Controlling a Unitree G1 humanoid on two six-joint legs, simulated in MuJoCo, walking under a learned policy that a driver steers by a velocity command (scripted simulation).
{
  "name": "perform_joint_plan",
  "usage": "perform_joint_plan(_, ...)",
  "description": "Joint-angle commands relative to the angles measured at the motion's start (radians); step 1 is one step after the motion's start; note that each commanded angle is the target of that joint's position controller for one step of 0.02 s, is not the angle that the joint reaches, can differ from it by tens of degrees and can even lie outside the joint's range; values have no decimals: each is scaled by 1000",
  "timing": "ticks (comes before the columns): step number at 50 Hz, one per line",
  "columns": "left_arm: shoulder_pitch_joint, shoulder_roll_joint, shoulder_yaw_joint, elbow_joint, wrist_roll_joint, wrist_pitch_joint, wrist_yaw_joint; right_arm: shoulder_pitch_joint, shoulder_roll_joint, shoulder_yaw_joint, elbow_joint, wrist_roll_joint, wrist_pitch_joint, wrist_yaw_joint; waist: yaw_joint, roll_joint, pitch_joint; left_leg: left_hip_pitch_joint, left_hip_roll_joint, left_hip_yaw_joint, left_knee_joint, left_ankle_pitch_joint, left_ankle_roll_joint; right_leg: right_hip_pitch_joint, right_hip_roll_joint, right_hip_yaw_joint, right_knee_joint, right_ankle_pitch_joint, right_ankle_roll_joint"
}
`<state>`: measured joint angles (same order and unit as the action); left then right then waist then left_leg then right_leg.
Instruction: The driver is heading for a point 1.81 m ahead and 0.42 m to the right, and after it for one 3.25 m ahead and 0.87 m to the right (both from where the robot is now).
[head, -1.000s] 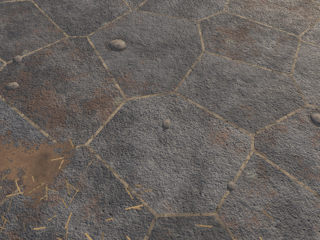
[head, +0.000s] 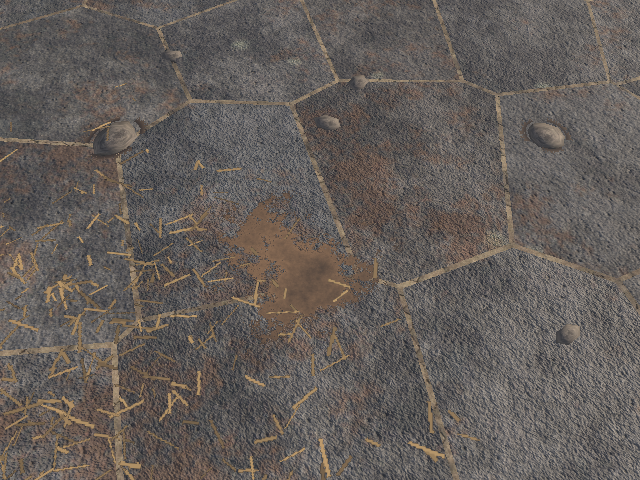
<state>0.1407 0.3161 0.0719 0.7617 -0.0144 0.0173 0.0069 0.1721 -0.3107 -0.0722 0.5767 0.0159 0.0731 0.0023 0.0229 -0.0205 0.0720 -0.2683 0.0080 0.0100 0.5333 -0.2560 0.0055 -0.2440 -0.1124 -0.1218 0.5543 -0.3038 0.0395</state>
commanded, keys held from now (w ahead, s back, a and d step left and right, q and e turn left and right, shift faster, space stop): no key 1.00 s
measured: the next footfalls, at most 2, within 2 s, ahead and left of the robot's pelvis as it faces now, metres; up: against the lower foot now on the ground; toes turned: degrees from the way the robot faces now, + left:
right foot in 0.36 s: +0.04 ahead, -0.12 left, +0.00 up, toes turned +3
left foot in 1.82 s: +0.41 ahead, +0.12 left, +0.00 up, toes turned +3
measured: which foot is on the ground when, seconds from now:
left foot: down 0.00-1.00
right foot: up 0.00-0.34, down 0.36-1.00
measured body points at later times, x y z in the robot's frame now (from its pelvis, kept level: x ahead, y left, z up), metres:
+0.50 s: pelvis +0.00 +0.01 +0.01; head +0.01 +0.01 +0.46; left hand +0.09 +0.29 -0.11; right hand +0.16 -0.23 -0.11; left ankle +0.00 +0.11 -0.73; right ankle +0.00 -0.13 -0.73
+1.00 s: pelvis +0.00 +0.00 +0.01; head +0.01 +0.00 +0.46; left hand +0.06 +0.27 -0.13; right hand +0.10 -0.26 -0.13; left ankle +0.00 +0.11 -0.73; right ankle +0.00 -0.13 -0.73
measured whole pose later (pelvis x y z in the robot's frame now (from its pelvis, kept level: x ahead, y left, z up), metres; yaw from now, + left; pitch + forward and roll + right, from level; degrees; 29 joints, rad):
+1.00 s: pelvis +0.00 +0.00 +0.01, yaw +3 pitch -2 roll +0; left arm 0.19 0.25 0.01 0.99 0.01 -0.01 0.03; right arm 0.16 -0.25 -0.03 1.02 0.00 0.02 -0.03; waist 0.00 0.00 0.05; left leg -0.19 -0.03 -0.03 0.47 -0.25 0.01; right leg -0.15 -0.01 0.00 0.46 -0.27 0.01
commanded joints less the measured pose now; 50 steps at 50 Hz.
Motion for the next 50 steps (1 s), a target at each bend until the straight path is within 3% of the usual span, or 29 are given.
perform_joint_plan(1, -25, 59, 2, -85, 35, -18, 2, 88, -235, -55, -62, -39, -30, -13, -44, 316, -198, 259, 399, -464, -173, 640, 299, -296, 68, 55, 389, -357, 24)
perform_joint_plan(2, -56, 127, 23, -77, 18, -10, 12, 86, -180, -40, -55, -48, -51, -4, -80, 198, -199, 213, 367, -411, -191, 576, 334, -292, 46, 133, 520, -363, 31)
perform_joint_plan(3, -49, 127, 28, -70, 4, -4, 13, 47, -153, -27, -35, -45, -66, -2, -52, 190, -163, 179, 302, -326, -194, 501, 284, -292, 38, 155, 547, -304, 25)
perform_joint_plan(4, -22, 120, 31, -43, 5, 1, 19, 2, -148, -27, -29, -34, -72, -5, -34, 161, -144, 175, 248, -275, -200, 409, 235, -299, 35, 160, 534, -240, 25)
perform_joint_plan(5, -14, 125, 33, -33, 13, 7, 25, -31, -127, -18, -24, -22, -76, -8, -26, 164, -125, 163, 232, -252, -199, 441, 216, -296, 34, 164, 523, -178, 35)
perform_joint_plan(7, 24, 105, 29, -14, 11, 8, 22, -50, -88, 1, -10, -27, -79, -15, -4, 164, -142, 132, 201, -201, -201, 507, 213, -219, 49, 158, 516, -92, 52)
perform_joint_plan(11, -1, 62, 7, -12, 11, 11, 20, -60, -81, 4, 24, -30, -78, -16, -25, 154, -128, 140, 184, -196, -203, 385, 211, -136, 44, 151, 270, -71, 58)
perform_joint_plan(14, -6, 72, 4, -12, 10, 10, 20, -55, -95, 2, 59, -30, -73, -9, -40, 158, -107, 115, 199, -245, -204, 289, 228, -74, 52, 143, 140, -102, 47)
perform_joint_plan(17, 52, 56, -3, 18, 17, 1, 17, -86, -65, 17, 92, -15, -75, -4, 7, 126, -93, 57, 167, -248, -186, 194, 185, 64, 66, 128, -127, 98, 17)
perform_joint_plan(18, 62, 71, -4, 23, 31, -4, 16, -56, -52, 22, 111, -17, -81, -3, 6, 89, -102, 25, 140, -237, -180, 159, 141, 142, 43, 162, -182, 244, 0)
perform_joint_plan(19, 68, 123, 2, 18, 34, -7, 19, -24, -45, 25, 122, -35, -89, 1, -24, 12, -117, -1, 89, -198, -146, 101, 95, 195, -21, 221, -162, 413, -26)
perform_joint_plan(20, 45, 163, 15, 38, 19, -9, 16, 6, -51, 18, 128, -36, -92, 3, -67, -92, -114, 30, 27, -130, -162, 56, 60, 125, -15, 201, -117, 306, -69)
perform_joint_plan(21, 28, 108, 5, 31, 15, -14, 9, -47, -70, 19, 138, -40, -88, 0, -24, -61, -103, 82, 10, -110, -135, 43, 37, 63, 3, 199, -143, 191, -76)
perform_joint_plan(22, 22, 79, -5, 38, 24, -21, 7, -75, -67, 16, 138, -34, -83, -5, -21, -54, -94, 97, 10, -106, -122, 48, 37, 36, 9, 197, -159, 150, -63)
perform_joint_plan(24, 13, 68, -11, 49, 27, -33, 7, -74, -54, 17, 153, -30, -67, -15, -20, -51, -80, 97, 16, -112, -120, 98, 47, 32, 24, 184, -165, 167, -38)
perform_joint_plan(34, 42, 65, -25, 117, 23, -37, 23, -36, -48, 12, 271, -23, -64, -26, -13, 21, -62, 102, 15, -105, -132, 156, 34, 51, 46, 165, -162, 164, -38)
perform_joint_plan(50, 66, 49, -41, 205, 21, -33, 28, -21, -51, 18, 418, -17, -65, -36, -18, 19, -54, 113, 14, -92, -137, 180, 30, 50, 71, 145, -173, 168, -38)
